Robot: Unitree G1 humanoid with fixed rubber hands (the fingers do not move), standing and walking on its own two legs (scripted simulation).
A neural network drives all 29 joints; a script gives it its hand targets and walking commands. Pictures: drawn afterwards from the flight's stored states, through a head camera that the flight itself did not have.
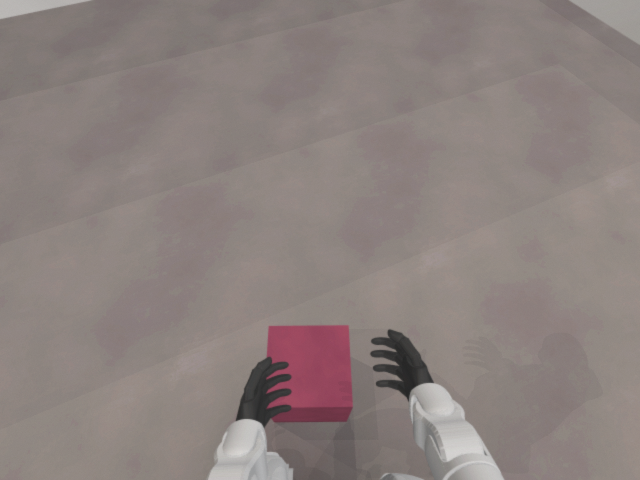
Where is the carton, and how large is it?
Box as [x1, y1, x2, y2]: [266, 325, 352, 421]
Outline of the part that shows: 348,325 269,326 267,356 270,356 272,358 272,363 277,361 286,361 289,365 284,369 275,371 266,378 281,373 289,373 291,375 291,378 288,381 276,384 270,388 266,393 279,388 291,389 291,393 289,395 277,398 269,403 266,408 280,404 289,404 291,406 291,409 289,411 279,413 271,418 274,421 346,421 352,407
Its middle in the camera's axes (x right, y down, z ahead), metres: -0.02 +0.36 +1.06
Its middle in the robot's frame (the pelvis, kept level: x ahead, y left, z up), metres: +0.37 +0.07 -0.63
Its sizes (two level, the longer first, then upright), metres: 0.210 0.200 0.250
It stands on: the floor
